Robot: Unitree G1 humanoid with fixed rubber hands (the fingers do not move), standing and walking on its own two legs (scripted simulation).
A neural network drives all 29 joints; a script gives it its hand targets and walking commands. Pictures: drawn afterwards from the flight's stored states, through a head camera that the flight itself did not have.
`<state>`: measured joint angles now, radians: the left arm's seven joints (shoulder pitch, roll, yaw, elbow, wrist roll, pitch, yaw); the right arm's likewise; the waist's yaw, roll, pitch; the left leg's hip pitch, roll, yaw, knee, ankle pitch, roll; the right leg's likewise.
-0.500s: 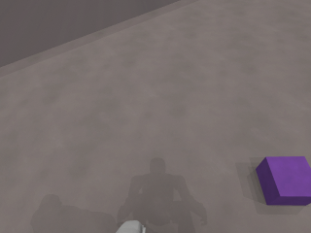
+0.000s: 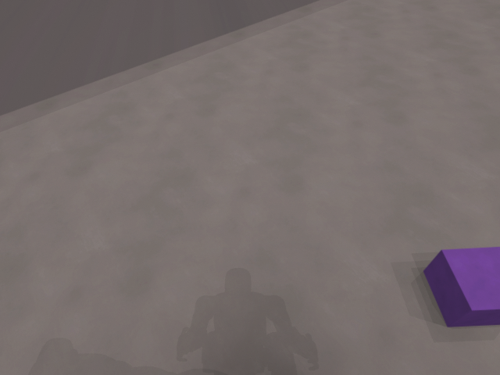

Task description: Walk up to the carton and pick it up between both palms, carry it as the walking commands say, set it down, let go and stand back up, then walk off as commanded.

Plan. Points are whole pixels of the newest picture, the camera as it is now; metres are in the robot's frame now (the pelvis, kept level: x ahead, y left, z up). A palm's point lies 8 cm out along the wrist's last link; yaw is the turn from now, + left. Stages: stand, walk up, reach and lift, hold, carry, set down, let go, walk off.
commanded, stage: walk off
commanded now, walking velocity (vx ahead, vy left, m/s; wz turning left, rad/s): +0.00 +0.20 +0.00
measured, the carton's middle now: (473, 286) +0.49 -0.80 -0.67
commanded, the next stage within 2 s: stand in 1.06 s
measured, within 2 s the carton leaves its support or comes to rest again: neither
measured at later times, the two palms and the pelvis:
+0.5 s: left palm out of the picture -0.02 +0.39 -0.14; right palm out of the picture +0.07 -0.12 -0.11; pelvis -0.01 +0.13 +0.01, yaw +1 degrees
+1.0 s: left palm out of the picture -0.03 +0.48 -0.11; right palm out of the picture +0.02 -0.01 -0.14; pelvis -0.03 +0.23 +0.02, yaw +2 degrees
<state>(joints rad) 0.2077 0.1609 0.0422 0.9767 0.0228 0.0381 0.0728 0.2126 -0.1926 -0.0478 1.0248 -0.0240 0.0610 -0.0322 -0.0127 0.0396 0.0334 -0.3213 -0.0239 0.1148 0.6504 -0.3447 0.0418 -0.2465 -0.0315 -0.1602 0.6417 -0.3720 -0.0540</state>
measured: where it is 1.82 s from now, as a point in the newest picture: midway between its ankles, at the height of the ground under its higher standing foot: outside the picture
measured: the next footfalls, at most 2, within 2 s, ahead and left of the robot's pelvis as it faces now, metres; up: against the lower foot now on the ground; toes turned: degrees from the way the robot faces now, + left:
left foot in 0.40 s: +0.04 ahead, +0.25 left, +0.00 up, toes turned +6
right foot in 0.74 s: +0.01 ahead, +0.10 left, +0.00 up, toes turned -9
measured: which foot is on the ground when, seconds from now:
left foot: up 0.00-0.38, down 0.40-0.74, up 0.76-1.00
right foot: down 0.00-0.40, up 0.42-0.72, down 0.74-1.00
